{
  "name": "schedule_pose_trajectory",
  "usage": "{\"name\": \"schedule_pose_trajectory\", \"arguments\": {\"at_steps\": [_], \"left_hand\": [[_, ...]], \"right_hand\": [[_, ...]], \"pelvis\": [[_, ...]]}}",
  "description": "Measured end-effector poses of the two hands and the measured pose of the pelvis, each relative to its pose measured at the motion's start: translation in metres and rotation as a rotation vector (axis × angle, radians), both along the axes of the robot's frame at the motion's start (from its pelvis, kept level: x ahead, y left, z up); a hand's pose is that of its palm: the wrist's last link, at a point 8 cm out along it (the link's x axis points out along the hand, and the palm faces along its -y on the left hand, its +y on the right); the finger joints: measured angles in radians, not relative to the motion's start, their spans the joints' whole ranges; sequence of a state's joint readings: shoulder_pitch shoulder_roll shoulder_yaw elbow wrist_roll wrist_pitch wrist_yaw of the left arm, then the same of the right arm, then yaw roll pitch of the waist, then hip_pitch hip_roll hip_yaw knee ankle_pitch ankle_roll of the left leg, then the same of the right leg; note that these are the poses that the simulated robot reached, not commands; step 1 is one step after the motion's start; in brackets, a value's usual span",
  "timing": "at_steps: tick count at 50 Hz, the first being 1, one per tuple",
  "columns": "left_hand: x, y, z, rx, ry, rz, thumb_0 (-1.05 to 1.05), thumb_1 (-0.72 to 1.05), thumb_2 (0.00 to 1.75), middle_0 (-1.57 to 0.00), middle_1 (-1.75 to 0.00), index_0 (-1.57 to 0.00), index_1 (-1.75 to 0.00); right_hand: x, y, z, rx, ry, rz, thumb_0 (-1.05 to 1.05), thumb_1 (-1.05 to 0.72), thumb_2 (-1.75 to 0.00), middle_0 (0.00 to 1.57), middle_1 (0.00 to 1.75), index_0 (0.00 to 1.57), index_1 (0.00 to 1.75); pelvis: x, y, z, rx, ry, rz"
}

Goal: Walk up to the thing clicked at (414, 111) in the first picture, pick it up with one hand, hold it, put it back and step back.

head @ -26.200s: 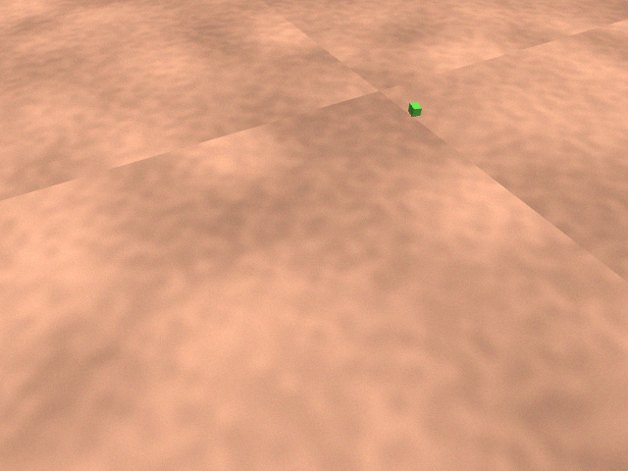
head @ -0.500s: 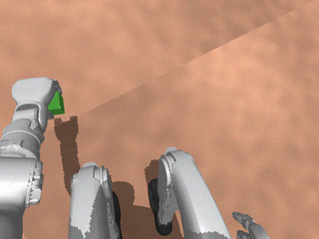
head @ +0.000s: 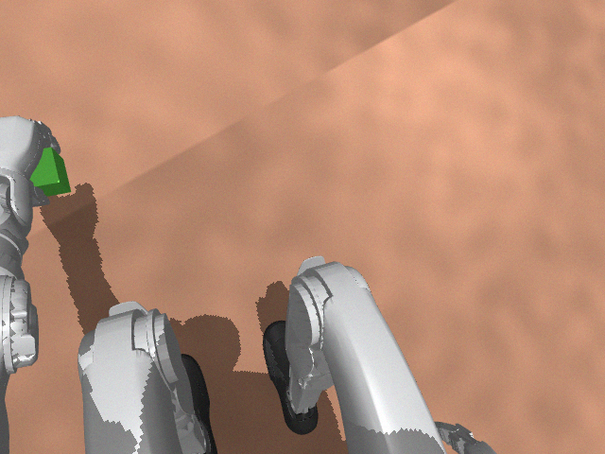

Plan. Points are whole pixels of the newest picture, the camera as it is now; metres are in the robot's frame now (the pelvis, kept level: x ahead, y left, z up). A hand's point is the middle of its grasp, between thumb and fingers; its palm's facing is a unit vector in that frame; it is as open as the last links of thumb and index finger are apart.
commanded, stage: crouch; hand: left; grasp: from above
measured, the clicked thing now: (30, 175) +0.51 +0.26 -0.21
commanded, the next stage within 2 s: lower in 0.18 s
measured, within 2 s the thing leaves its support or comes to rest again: neither
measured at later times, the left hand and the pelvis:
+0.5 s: hand (30, 184) +0.50 +0.26 -0.22, palm faces -0.46 -0.06 -0.88, open 7.6 cm; pelvis +0.00 +0.00 -0.03, yaw -3 degrees
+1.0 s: hand (46, 190) +0.50 +0.26 -0.28, palm faces -0.47 -0.09 -0.88, open 7.7 cm; pelvis +0.00 +0.00 -0.06, yaw -5 degrees
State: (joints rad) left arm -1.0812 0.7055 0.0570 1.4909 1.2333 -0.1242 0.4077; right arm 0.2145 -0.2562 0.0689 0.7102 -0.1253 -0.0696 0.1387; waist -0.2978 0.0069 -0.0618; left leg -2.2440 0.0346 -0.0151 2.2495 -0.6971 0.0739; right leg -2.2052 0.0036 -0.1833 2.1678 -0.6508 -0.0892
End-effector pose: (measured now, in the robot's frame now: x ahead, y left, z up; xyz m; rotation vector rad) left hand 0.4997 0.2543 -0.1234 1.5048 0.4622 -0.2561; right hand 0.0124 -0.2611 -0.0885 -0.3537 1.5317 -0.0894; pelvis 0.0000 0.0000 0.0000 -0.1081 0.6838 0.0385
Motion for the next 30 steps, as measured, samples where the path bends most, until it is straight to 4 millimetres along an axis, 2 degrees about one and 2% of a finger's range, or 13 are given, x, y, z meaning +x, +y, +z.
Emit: {"name": "schedule_pose_trajectory", "arguments": {"at_steps": [19, 30], "left_hand": [[0.006, 0.009, -0.030, 0.005, 0.010, -0.005, -0.03, 0.32, 0.14, -0.97, -0.22, -1.00, -0.16], [0.010, 0.005, -0.058, -0.005, 0.021, -0.011, -0.03, 0.33, 0.14, -0.96, -0.20, -1.00, -0.16]], "right_hand": [[-0.005, -0.002, -0.009, -0.030, 0.011, 0.032, 0.00, -0.91, -0.90, 0.20, 0.30, 0.20, 0.30], [-0.011, 0.000, -0.021, -0.036, 0.017, 0.050, 0.00, -0.91, -0.90, 0.20, 0.30, 0.20, 0.30]], "pelvis": [[-0.002, 0.002, -0.022, -0.030, -0.026, -0.014], [-0.003, 0.003, -0.041, -0.041, -0.044, -0.021]]}}
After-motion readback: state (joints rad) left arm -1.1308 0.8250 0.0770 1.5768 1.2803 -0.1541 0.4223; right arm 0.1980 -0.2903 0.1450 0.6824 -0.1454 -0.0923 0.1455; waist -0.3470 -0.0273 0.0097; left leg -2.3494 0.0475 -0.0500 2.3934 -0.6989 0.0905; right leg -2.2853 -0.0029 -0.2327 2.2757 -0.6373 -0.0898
